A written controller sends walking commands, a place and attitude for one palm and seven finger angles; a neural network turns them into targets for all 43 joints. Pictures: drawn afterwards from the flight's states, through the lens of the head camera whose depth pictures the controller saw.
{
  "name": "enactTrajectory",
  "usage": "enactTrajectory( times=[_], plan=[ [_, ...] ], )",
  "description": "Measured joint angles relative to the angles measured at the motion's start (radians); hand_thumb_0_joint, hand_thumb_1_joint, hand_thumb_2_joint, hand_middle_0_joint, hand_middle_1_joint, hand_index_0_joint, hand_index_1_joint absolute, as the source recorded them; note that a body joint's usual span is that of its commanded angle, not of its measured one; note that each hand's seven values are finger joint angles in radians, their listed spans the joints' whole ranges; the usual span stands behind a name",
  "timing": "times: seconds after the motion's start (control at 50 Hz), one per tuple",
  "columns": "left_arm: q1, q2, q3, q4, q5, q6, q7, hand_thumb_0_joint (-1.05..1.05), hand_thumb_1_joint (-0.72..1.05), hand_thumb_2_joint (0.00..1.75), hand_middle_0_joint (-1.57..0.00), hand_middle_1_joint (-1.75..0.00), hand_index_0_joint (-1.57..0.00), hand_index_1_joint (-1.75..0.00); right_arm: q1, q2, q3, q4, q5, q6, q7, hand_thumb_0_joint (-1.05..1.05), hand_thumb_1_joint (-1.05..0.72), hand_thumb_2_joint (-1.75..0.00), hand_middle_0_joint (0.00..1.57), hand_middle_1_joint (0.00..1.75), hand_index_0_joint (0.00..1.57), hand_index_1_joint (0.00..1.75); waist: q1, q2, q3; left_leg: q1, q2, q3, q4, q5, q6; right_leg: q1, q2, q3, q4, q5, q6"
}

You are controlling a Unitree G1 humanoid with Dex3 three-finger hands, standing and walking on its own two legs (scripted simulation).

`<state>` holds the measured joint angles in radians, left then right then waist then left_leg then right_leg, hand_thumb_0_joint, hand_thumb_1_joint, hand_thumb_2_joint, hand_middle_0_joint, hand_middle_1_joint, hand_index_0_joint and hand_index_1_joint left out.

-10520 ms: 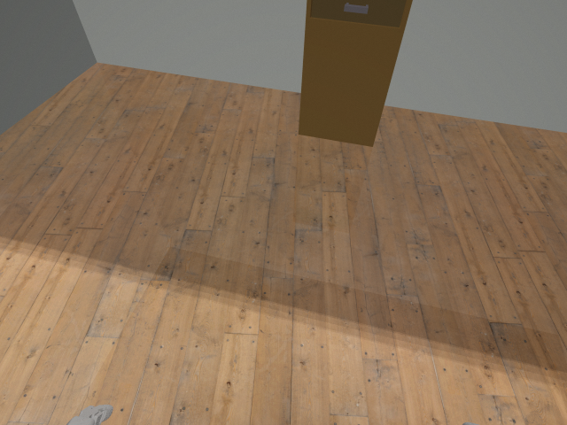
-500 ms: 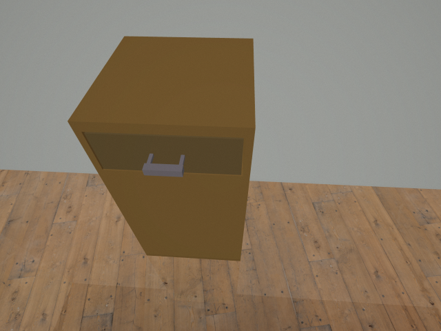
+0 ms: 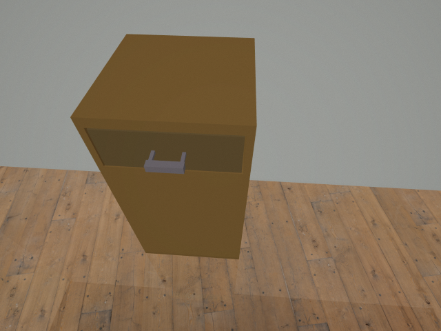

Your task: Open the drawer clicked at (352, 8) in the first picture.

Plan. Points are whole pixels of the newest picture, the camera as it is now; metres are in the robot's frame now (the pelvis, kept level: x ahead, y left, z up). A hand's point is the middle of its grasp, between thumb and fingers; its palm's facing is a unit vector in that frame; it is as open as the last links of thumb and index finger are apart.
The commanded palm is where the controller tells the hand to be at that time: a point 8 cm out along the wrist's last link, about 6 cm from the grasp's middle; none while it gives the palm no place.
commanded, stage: look again from close up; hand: left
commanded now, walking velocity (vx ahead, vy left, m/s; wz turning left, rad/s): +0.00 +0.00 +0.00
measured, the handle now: (166, 160) +0.51 +0.18 -0.05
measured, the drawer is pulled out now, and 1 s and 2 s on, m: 0.00 0.00 0.00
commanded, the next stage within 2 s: raise the hand with hooked fingers in 0.12 s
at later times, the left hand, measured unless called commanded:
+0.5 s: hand (127, 293) +0.19 +0.19 -0.04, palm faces -0.06 -0.41 -0.91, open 7.8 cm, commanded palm +0.12 +0.21 -0.03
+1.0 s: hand (107, 287) +0.19 +0.22 -0.02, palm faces +0.00 -0.10 -0.99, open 10.7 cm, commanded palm +0.16 +0.22 +0.03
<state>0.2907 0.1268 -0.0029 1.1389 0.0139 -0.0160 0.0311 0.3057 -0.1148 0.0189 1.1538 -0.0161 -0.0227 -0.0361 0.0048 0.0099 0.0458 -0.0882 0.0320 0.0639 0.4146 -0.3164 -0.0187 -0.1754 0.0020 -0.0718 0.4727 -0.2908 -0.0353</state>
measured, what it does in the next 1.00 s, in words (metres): shifts its weight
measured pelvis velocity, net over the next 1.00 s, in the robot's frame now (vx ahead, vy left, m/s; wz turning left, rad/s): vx -0.06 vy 0.00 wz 0.00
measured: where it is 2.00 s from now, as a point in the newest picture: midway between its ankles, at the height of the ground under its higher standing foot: outside the picture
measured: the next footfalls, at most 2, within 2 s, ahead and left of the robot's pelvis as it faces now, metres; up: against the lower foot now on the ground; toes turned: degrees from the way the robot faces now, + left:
none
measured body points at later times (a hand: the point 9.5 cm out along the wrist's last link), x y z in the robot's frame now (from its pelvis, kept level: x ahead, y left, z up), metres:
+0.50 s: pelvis -0.03 +0.01 -0.02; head -0.01 -0.03 +0.43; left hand +0.19 +0.21 +0.01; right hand +0.14 -0.27 -0.12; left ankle -0.06 +0.13 -0.74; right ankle -0.02 -0.09 -0.74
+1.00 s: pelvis -0.06 +0.00 -0.03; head -0.02 -0.03 +0.42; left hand +0.19 +0.22 +0.03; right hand +0.14 -0.18 -0.14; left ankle -0.06 +0.13 -0.74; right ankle -0.02 -0.09 -0.74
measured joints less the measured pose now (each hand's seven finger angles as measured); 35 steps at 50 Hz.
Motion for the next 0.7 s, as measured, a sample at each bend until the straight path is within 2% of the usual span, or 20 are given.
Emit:
enactTrajectory(
  times=[0.24, 0.26, 0.28, 0.32, 0.34, 0.36, 0.38, 0.42, 0.48, 0.54, 0.58, 0.62, 0.66, 0.7],
  plan=[
    [-0.001, -0.004, -0.001, 0.001, 0.003, -0.009, 0.008, 0.01, 0.92, 0.90, -0.20, -0.30, -0.19, -0.30, 0.000, 0.003, -0.003, -0.004, 0.004, 0.001, 0.004, 0.01, -0.91, -0.90, 0.19, 0.30, 0.20, 0.30, 0.000, 0.004, 0.000, -0.030, 0.006, 0.000, 0.031, -0.003, 0.000, -0.014, 0.004, -0.004, 0.001, 0.003, 0.001],
    [0.046, 0.008, -0.033, -0.148, 0.032, 0.056, 0.018, 0.02, 0.93, 0.90, -0.20, -0.30, -0.20, -0.30, 0.011, -0.006, 0.006, -0.045, 0.016, -0.008, -0.001, 0.01, -0.91, -0.90, 0.19, 0.30, 0.20, 0.30, 0.013, 0.007, 0.006, -0.037, 0.011, 0.007, 0.045, -0.012, 0.005, -0.025, 0.009, 0.006, 0.008, 0.005, 0.002],
    [0.103, 0.031, -0.055, -0.320, 0.066, 0.086, 0.038, 0.04, 0.95, 0.89, -0.20, -0.30, -0.20, -0.30, 0.031, -0.021, 0.007, -0.083, 0.019, -0.045, -0.023, 0.02, -0.92, -0.90, 0.20, 0.30, 0.20, 0.30, 0.028, 0.011, 0.005, -0.036, 0.011, 0.017, 0.042, -0.021, 0.005, -0.038, 0.011, 0.018, 0.024, 0.003, 0.001],
    [0.177, 0.078, -0.080, -0.603, 0.106, 0.098, 0.103, 0.05, 0.96, 0.89, -0.21, -0.30, -0.20, -0.31, 0.060, -0.053, -0.017, -0.149, 0.050, -0.138, -0.050, 0.04, -0.93, -0.90, 0.20, 0.30, 0.20, 0.30, 0.032, 0.017, -0.013, -0.057, -0.006, 0.021, 0.050, -0.019, 0.006, -0.074, -0.007, 0.024, 0.067, -0.015, 0.004],
    [0.184, 0.096, -0.090, -0.710, 0.141, 0.104, 0.132, 0.06, 0.95, 0.89, -0.21, -0.31, -0.20, -0.31, 0.059, -0.073, -0.029, -0.183, 0.057, -0.174, -0.055, 0.04, -0.94, -0.90, 0.20, 0.30, 0.20, 0.30, 0.026, 0.027, -0.020, -0.077, -0.013, 0.016, 0.065, -0.019, 0.009, -0.091, -0.016, 0.020, 0.084, -0.022, 0.007],
    [0.178, 0.112, -0.100, -0.800, 0.195, 0.106, 0.157, 0.06, 0.94, 0.88, -0.21, -0.32, -0.20, -0.32, 0.048, -0.096, -0.037, -0.217, 0.052, -0.198, -0.055, 0.04, -0.94, -0.90, 0.20, 0.30, 0.20, 0.30, 0.018, 0.035, -0.032, -0.105, -0.019, 0.012, 0.085, -0.020, 0.013, -0.117, -0.024, 0.017, 0.103, -0.027, 0.009],
    [0.162, 0.128, -0.109, -0.871, 0.265, 0.103, 0.182, 0.05, 0.92, 0.88, -0.20, -0.32, -0.20, -0.33, 0.030, -0.119, -0.042, -0.253, 0.041, -0.211, -0.051, 0.04, -0.94, -0.90, 0.20, 0.30, 0.20, 0.30, 0.010, 0.041, -0.050, -0.142, -0.025, 0.009, 0.109, -0.024, 0.016, -0.151, -0.031, 0.015, 0.126, -0.031, 0.011],
    [0.108, 0.148, -0.125, -0.970, 0.437, 0.091, 0.234, 0.05, 0.88, 0.87, -0.20, -0.34, -0.20, -0.34, -0.016, -0.158, -0.056, -0.337, 0.013, -0.207, -0.033, 0.04, -0.93, -0.90, 0.20, 0.30, 0.20, 0.30, -0.002, 0.049, -0.089, -0.217, -0.030, 0.011, 0.162, -0.035, 0.021, -0.227, -0.039, 0.018, 0.177, -0.041, 0.011],
    [0.045, 0.136, -0.126, -1.043, 0.700, 0.056, 0.312, 0.03, 0.82, 0.84, -0.20, -0.37, -0.20, -0.38, -0.108, -0.186, -0.078, -0.460, -0.025, -0.142, 0.012, 0.03, -0.92, -0.90, 0.20, 0.30, 0.20, 0.30, -0.002, 0.041, -0.138, -0.302, -0.025, 0.037, 0.231, -0.057, 0.020, -0.326, -0.035, 0.046, 0.248, -0.053, 0.008],
    [0.042, 0.109, -0.138, -1.093, 0.896, 0.006, 0.353, 0.02, 0.74, 0.82, -0.20, -0.41, -0.20, -0.42, -0.191, -0.187, -0.087, -0.567, -0.036, -0.046, 0.062, 0.02, -0.92, -0.90, 0.19, 0.30, 0.19, 0.30, 0.021, 0.007, -0.161, -0.365, -0.016, 0.067, 0.286, -0.076, 0.018, -0.407, -0.026, 0.076, 0.313, -0.063, 0.003],
    [0.065, 0.101, -0.153, -1.116, 0.992, -0.027, 0.378, 0.01, 0.69, 0.80, -0.21, -0.44, -0.21, -0.44, -0.229, -0.183, -0.087, -0.623, -0.036, 0.008, 0.083, 0.02, -0.92, -0.90, 0.19, 0.30, 0.19, 0.30, 0.043, -0.019, -0.164, -0.398, -0.013, 0.075, 0.320, -0.087, 0.016, -0.446, -0.024, 0.084, 0.353, -0.074, -0.001],
    [0.093, 0.106, -0.168, -1.125, 1.067, -0.039, 0.411, 0.01, 0.64, 0.78, -0.22, -0.47, -0.21, -0.47, -0.254, -0.178, -0.084, -0.662, -0.036, 0.050, 0.094, 0.02, -0.91, -0.90, 0.19, 0.30, 0.19, 0.30, 0.068, -0.039, -0.161, -0.428, -0.012, 0.072, 0.354, -0.097, 0.013, -0.476, -0.024, 0.083, 0.388, -0.086, -0.006],
    [0.115, 0.117, -0.175, -1.117, 1.121, -0.027, 0.447, 0.00, 0.59, 0.76, -0.22, -0.50, -0.22, -0.50, -0.273, -0.169, -0.079, -0.685, -0.039, 0.081, 0.098, 0.02, -0.91, -0.90, 0.19, 0.30, 0.19, 0.30, 0.093, -0.048, -0.156, -0.453, -0.010, 0.063, 0.386, -0.107, 0.010, -0.496, -0.025, 0.075, 0.416, -0.097, -0.010],
    [0.116, 0.136, -0.173, -1.094, 1.155, -0.005, 0.475, 0.00, 0.54, 0.74, -0.23, -0.53, -0.23, -0.53, -0.288, -0.156, -0.071, -0.689, -0.046, 0.098, 0.095, 0.01, -0.91, -0.90, 0.19, 0.30, 0.19, 0.30, 0.111, -0.047, -0.153, -0.477, -0.009, 0.048, 0.416, -0.115, 0.008, -0.510, -0.028, 0.060, 0.437, -0.107, -0.014]
  ],
)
